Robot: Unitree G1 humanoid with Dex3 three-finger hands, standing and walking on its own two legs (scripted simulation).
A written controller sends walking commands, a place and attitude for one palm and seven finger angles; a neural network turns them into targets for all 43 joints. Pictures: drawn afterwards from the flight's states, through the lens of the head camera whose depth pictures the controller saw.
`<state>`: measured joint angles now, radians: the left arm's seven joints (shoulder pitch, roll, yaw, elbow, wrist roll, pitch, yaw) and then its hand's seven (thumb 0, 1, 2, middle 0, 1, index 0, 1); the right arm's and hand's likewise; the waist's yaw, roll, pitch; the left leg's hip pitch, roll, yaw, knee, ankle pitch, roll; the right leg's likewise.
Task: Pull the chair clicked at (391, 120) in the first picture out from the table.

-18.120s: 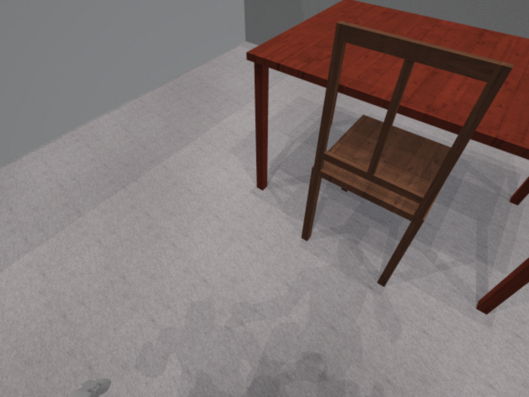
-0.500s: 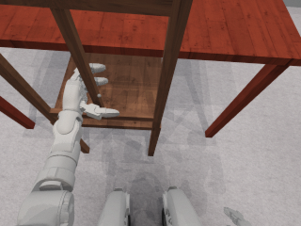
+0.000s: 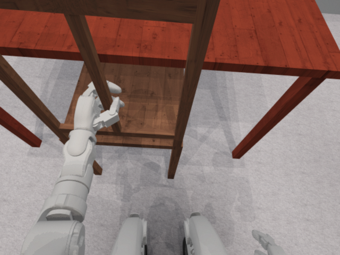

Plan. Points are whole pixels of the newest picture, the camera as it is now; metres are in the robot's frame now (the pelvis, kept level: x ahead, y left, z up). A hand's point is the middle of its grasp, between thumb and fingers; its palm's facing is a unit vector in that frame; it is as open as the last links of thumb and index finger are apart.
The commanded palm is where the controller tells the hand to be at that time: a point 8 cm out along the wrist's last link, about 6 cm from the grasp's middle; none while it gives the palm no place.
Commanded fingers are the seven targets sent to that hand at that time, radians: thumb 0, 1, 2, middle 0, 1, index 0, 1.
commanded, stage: hook a spindle and tug to test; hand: left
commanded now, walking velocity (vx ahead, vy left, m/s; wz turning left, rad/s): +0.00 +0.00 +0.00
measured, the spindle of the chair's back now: (103, 91) +0.46 +0.14 +0.07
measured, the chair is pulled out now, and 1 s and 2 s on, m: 0.00 0.01 0.16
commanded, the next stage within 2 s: step backward, pulling the chair out in 0.48 s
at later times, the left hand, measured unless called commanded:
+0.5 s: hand (114, 116) +0.42 +0.12 +0.03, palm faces -0.09 -1.00 -0.02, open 5.4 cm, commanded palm +0.38 +0.17 +0.03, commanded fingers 0.00 0.90 0.90 -0.50 -1.45 -0.50 -1.45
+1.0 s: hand (114, 112) +0.42 +0.12 +0.05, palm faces -0.11 -0.99 -0.12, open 5.3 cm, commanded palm +0.40 +0.17 +0.05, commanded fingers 0.00 0.90 0.90 -0.50 -1.45 -0.50 -1.45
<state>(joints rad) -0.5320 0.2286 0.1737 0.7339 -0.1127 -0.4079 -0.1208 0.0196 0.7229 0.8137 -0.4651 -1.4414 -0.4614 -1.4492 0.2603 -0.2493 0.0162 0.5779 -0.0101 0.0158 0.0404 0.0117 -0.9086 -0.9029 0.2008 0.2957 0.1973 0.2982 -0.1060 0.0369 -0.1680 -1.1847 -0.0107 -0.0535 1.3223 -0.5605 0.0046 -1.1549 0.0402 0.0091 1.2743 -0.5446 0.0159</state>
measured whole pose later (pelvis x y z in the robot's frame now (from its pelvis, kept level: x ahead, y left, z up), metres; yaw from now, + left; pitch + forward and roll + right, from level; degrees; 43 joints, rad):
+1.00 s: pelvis +0.06 +0.02 +0.12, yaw -5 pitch +10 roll -2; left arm -0.41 0.20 0.05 0.92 -0.05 -0.19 0.05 0.07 0.72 0.78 -0.34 -1.17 -0.49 -1.45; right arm 0.26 -0.23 -0.01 0.61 0.04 0.13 -0.09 0.01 -0.91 -0.90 0.20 0.30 0.20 0.30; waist -0.08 0.01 0.02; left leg -0.43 0.03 0.06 0.63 -0.37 0.03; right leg -0.47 0.01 -0.01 0.62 -0.25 0.01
